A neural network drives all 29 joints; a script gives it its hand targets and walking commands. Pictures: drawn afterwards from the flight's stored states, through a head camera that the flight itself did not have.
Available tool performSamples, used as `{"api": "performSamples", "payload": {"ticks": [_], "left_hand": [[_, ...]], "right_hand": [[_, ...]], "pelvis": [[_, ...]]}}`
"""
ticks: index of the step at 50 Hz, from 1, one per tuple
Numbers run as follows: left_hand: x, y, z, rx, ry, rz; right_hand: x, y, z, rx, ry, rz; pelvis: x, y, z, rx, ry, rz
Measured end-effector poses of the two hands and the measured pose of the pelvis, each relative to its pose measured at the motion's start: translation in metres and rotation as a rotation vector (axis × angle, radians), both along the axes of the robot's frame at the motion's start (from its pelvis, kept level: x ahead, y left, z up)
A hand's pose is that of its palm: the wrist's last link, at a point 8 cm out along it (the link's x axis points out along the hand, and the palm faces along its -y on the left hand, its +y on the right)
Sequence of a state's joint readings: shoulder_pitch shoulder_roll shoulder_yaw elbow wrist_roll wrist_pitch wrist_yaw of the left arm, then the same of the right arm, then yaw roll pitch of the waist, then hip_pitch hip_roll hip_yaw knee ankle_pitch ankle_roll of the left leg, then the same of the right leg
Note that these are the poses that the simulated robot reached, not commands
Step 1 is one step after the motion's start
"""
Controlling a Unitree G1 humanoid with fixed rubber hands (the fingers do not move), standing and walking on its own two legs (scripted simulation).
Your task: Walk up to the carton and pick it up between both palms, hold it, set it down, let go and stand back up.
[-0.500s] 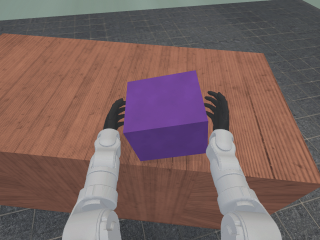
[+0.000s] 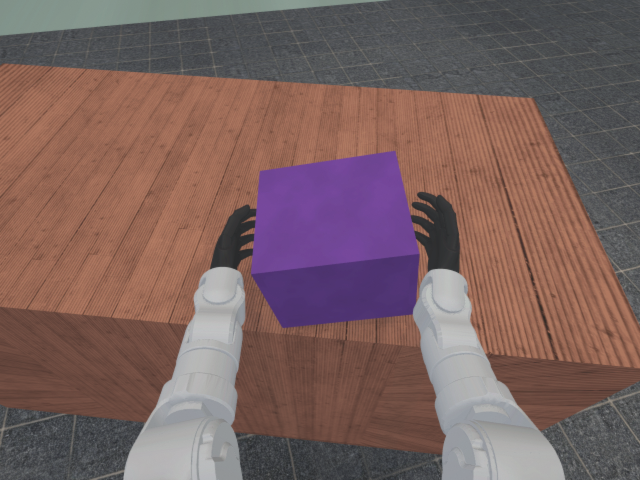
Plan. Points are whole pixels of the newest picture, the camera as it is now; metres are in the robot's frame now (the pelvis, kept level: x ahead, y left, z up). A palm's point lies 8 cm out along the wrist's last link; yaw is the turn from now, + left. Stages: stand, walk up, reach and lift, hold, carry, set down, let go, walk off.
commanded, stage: set down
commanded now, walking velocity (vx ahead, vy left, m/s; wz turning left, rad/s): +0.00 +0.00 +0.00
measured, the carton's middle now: (337, 242) +0.41 -0.02 +0.03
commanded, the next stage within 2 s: none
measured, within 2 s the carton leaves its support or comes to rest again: rests again in 0.42 s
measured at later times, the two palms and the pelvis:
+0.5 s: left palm (232, 266) +0.36 +0.13 +0.04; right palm (442, 278) +0.35 -0.16 +0.03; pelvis +0.00 +0.00 +0.00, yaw +0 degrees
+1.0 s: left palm (221, 258) +0.38 +0.14 +0.03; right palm (451, 287) +0.35 -0.18 +0.01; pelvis -0.01 +0.01 +0.00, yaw +0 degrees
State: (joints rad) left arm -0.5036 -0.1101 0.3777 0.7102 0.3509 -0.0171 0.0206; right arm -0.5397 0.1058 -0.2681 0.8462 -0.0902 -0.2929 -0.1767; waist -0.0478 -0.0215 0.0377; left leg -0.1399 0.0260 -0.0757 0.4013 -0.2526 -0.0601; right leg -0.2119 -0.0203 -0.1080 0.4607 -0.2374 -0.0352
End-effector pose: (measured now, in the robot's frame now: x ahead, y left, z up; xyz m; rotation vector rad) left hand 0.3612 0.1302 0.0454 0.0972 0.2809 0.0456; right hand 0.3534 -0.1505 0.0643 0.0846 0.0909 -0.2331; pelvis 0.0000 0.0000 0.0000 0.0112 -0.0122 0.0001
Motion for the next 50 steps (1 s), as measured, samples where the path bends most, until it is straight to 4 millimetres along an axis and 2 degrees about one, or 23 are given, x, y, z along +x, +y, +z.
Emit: {"api": "performSamples", "payload": {"ticks": [18, 26, 36, 45, 50], "left_hand": [[0.002, -0.001, -0.003, -0.009, -0.041, -0.003], [0.001, -0.003, -0.009, -0.019, -0.032, 0.013], [0.014, -0.004, -0.007, -0.051, -0.027, 0.036], [0.021, 0.006, -0.015, -0.044, 0.002, 0.035], [0.020, 0.015, -0.016, -0.043, 0.018, 0.050]], "right_hand": [[0.000, -0.002, -0.007, 0.005, -0.004, -0.012], [-0.009, -0.009, -0.037, -0.022, 0.137, 0.006], [-0.009, -0.009, -0.045, -0.033, 0.166, 0.036], [-0.013, -0.016, -0.065, -0.019, 0.228, 0.010], [-0.008, -0.028, -0.058, -0.025, 0.192, -0.011]], "pelvis": [[0.004, 0.000, 0.000, 0.000, 0.005, 0.000], [0.004, 0.000, 0.000, -0.001, 0.006, 0.000], [-0.001, 0.001, -0.001, -0.004, 0.037, -0.002], [-0.006, 0.005, -0.002, -0.010, 0.097, -0.003], [-0.008, 0.006, -0.002, -0.011, 0.125, -0.003]]}}
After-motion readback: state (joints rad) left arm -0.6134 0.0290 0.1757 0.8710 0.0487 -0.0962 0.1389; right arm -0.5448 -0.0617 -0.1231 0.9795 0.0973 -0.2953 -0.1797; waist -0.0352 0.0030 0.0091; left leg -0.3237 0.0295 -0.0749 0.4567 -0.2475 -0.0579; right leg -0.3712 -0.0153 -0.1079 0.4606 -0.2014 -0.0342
